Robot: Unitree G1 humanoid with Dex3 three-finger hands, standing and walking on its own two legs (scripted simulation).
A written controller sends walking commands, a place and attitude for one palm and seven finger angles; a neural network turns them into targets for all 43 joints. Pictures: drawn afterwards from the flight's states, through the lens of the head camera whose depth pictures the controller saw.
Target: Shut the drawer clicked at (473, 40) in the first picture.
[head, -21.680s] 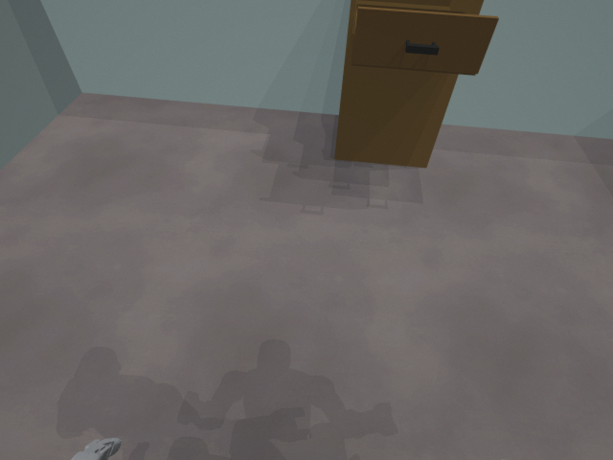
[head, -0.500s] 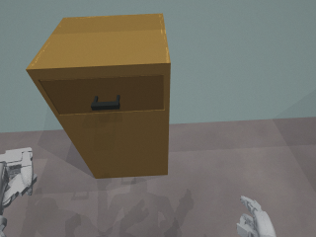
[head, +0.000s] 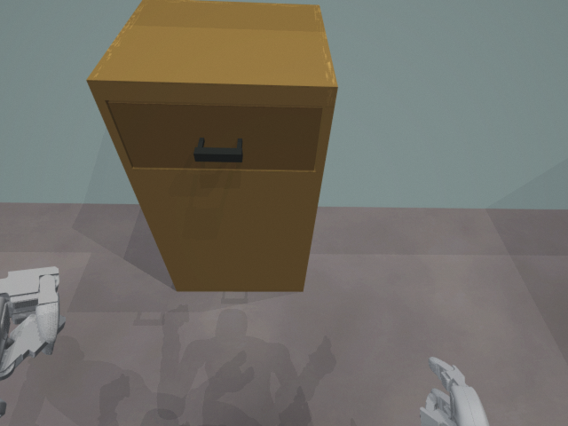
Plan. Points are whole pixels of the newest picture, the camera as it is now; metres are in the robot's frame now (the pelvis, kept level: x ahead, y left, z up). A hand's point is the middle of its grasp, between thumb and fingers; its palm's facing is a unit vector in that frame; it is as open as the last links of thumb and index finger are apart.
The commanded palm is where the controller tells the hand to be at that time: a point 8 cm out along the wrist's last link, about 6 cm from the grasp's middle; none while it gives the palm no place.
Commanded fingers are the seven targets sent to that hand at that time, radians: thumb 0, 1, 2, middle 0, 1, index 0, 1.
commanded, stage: step back with the hand held close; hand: left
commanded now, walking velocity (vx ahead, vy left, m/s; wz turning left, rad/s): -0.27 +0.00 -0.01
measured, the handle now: (219, 148) +0.66 +0.18 -0.02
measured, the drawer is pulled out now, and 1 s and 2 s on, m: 0.00 0.00 0.00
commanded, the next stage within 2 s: stop stepping back and stand still in 0.36 s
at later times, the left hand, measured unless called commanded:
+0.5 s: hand out of the picture +0.07 +0.22 +0.17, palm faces +0.23 -0.81 -0.54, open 3.3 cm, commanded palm +0.01 +0.28 +0.18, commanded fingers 0.00 0.90 0.90 -1.40 -1.60 -1.40 -1.60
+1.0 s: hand out of the picture +0.02 +0.25 +0.19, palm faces +0.26 -0.81 -0.53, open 3.3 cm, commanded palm -0.03 +0.30 +0.18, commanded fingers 0.00 0.90 0.90 -1.40 -1.60 -1.40 -1.60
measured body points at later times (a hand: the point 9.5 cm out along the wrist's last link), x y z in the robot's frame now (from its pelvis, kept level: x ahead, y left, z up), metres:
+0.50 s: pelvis -0.12 -0.01 -0.01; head -0.07 +0.02 +0.43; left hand +0.05 +0.27 +0.20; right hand +0.09 -0.23 -0.08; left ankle +0.09 +0.05 -0.73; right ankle -0.17 -0.12 -0.73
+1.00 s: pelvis -0.17 +0.02 +0.01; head -0.16 +0.05 +0.46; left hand +0.00 +0.29 +0.22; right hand -0.03 -0.19 -0.07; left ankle -0.10 +0.12 -0.73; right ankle -0.22 -0.07 -0.73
